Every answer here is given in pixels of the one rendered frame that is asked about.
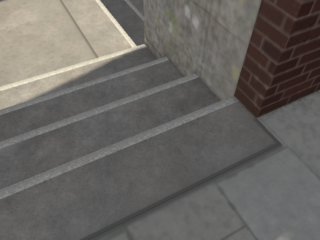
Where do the stairs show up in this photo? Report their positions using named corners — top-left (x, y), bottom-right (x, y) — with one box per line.
top-left (100, 0), bottom-right (145, 46)
top-left (0, 44), bottom-right (220, 190)

